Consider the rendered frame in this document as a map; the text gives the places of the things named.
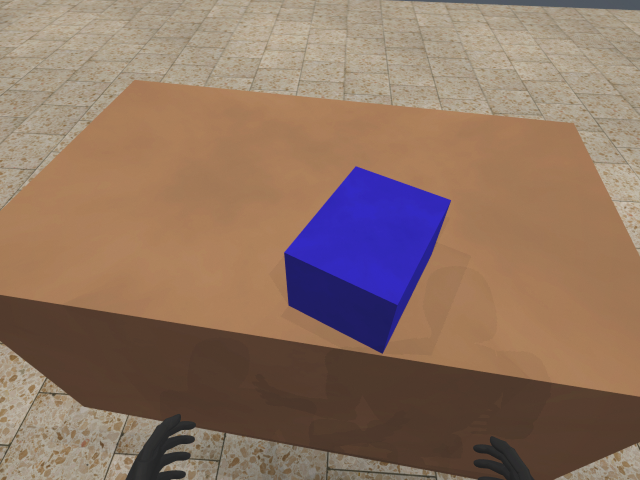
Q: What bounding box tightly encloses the carton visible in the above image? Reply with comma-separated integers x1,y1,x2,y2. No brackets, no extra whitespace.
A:
284,166,451,354

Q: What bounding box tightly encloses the pedestal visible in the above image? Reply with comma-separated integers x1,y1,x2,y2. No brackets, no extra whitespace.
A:
0,80,640,480

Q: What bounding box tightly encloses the robot right hand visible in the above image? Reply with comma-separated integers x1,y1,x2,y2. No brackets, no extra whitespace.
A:
473,436,534,480

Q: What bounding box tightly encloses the robot left hand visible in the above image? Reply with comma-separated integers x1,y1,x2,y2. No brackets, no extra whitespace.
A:
126,414,196,480

